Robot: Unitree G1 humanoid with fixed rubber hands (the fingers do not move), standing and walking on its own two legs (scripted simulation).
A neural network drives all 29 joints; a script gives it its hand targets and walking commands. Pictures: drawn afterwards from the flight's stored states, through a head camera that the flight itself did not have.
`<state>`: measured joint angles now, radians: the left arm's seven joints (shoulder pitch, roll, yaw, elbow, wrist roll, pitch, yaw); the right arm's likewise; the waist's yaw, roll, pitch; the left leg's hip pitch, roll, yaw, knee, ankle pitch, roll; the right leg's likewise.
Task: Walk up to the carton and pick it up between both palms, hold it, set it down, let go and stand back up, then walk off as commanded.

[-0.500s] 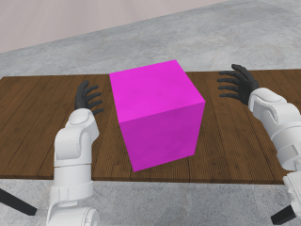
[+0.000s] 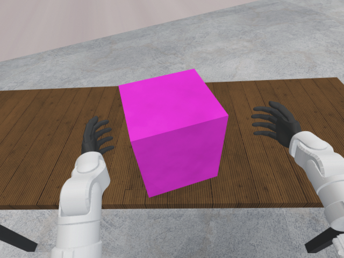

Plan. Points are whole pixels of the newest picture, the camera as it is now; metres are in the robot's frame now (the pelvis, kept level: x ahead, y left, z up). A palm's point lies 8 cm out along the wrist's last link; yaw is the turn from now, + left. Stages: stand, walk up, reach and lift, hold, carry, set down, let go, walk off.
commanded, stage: set down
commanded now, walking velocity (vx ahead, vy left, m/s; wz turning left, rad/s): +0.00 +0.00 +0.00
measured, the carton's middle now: (171, 134) +0.44 +0.10 +0.04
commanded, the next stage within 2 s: none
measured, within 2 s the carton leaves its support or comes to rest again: neither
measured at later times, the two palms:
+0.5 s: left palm (95, 182) +0.25 +0.23 +0.09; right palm (302, 170) +0.35 -0.21 +0.06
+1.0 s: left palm (105, 204) +0.23 +0.21 +0.05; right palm (319, 208) +0.29 -0.25 +0.01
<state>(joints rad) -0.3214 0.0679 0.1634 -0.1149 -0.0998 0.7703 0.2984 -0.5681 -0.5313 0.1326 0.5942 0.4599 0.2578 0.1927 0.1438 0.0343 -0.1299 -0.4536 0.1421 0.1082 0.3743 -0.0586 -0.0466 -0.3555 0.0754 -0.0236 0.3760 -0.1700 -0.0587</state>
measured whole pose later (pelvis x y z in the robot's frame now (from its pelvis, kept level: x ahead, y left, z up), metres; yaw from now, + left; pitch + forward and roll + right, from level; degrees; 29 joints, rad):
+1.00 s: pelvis +0.02 -0.01 +0.00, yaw +0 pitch +8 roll -1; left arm 0.24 0.02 -0.01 -0.16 -0.03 0.21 0.28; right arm 0.05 -0.53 0.08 0.53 0.46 -0.23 0.32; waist 0.11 0.00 -0.11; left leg -0.42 0.14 0.11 0.37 -0.09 -0.05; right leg -0.32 0.07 -0.02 0.38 -0.20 -0.06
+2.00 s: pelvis +0.04 +0.02 +0.00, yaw +2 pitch +6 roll +0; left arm 0.36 0.00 0.03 0.12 0.00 -0.02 0.10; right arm 0.20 -0.37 0.12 0.69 0.29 -0.33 0.17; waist 0.08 -0.04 -0.06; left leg -0.34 0.08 0.11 0.38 -0.14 -0.03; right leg -0.23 0.02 -0.02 0.38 -0.25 -0.03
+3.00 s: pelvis +0.04 +0.03 +0.00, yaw +2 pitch +0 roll +0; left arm 0.33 0.18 -0.03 0.23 0.00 -0.06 -0.10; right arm 0.22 -0.26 -0.01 0.71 0.02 -0.08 0.04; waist 0.05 -0.01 -0.03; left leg -0.26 0.05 0.11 0.46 -0.20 -0.01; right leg -0.14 -0.01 -0.02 0.46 -0.31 0.00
